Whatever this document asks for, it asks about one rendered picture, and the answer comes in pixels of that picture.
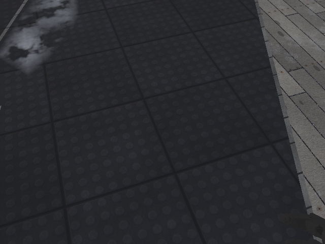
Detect robot right hand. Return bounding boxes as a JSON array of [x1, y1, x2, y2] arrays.
[[281, 213, 325, 244]]

